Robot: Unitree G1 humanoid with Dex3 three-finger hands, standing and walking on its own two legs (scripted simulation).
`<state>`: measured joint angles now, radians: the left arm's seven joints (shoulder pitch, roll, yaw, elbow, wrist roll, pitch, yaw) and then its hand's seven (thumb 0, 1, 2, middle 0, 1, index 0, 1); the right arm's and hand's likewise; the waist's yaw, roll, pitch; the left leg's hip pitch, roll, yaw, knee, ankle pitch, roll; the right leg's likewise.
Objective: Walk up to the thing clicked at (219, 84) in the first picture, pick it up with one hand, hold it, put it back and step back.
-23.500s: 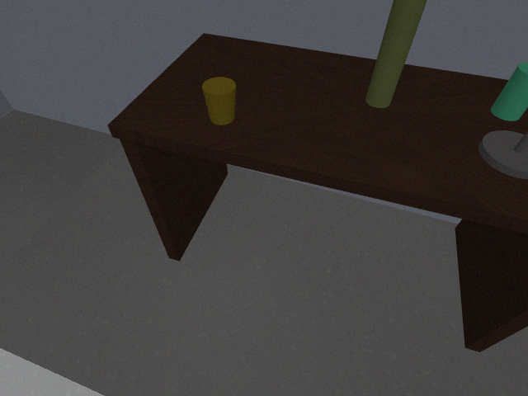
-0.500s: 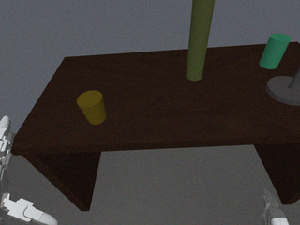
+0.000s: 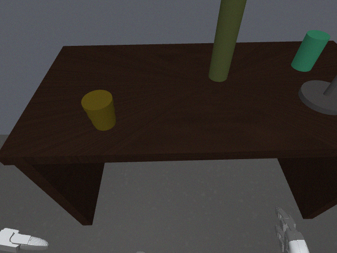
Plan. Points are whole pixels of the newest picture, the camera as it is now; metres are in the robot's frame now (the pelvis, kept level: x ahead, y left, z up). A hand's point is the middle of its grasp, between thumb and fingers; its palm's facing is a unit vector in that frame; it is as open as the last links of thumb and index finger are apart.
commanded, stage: home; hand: left
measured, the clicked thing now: (101, 111) +0.49 +0.23 +0.04
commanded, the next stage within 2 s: none
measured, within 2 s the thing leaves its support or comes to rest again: neither
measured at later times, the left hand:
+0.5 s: hand (107, 231) +0.20 +0.17 -0.07, palm faces +0.07 -0.98 -0.17, open 17.3 cm
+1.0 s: hand (105, 234) +0.19 +0.17 -0.07, palm faces +0.08 -0.97 -0.22, open 17.6 cm
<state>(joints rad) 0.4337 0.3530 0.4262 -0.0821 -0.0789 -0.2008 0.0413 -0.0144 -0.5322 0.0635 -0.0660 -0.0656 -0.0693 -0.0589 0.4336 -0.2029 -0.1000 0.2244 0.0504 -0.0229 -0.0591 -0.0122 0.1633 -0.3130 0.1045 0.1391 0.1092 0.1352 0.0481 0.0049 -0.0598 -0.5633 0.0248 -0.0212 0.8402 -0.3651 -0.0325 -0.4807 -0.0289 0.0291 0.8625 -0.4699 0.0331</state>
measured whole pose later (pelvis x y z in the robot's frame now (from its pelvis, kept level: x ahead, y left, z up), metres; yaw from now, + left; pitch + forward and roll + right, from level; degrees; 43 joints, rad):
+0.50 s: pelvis +0.02 +0.00 -0.01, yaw -1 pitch +9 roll -1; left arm 0.45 0.18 0.01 0.10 -0.02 -0.01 0.04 -0.01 -0.51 0.07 -0.07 -0.06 -0.07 -0.06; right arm 0.42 -0.17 -0.01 0.14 0.01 0.02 -0.06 0.01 -0.86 -0.88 0.20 0.30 0.21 0.29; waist -0.01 -0.02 -0.09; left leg -0.66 0.04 -0.02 0.94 -0.44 -0.03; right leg -0.57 -0.01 0.03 0.93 -0.52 0.04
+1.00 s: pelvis +0.01 +0.00 -0.02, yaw -1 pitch +10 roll +0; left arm 0.47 0.20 0.01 0.04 -0.02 0.04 0.06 -0.01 -0.56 0.04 -0.05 -0.05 -0.05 -0.05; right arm 0.47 -0.20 0.00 0.02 0.02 0.11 -0.07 0.01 -0.90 -0.90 0.20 0.30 0.21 0.30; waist 0.00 -0.01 -0.12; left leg -0.71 0.04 -0.02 0.98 -0.45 -0.04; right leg -0.63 -0.02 0.04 0.99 -0.54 0.03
